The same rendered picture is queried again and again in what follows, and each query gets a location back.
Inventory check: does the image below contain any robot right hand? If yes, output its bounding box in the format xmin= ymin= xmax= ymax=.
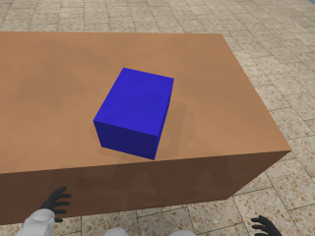
xmin=250 ymin=215 xmax=283 ymax=236

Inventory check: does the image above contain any carton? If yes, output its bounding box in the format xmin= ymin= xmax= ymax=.
xmin=93 ymin=67 xmax=174 ymax=160

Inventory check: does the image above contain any robot left hand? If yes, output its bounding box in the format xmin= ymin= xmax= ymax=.
xmin=40 ymin=187 xmax=72 ymax=223

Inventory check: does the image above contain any pedestal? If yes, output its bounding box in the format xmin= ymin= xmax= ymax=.
xmin=0 ymin=31 xmax=292 ymax=226

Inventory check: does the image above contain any left robot forearm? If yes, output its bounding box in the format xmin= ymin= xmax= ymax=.
xmin=15 ymin=208 xmax=55 ymax=236

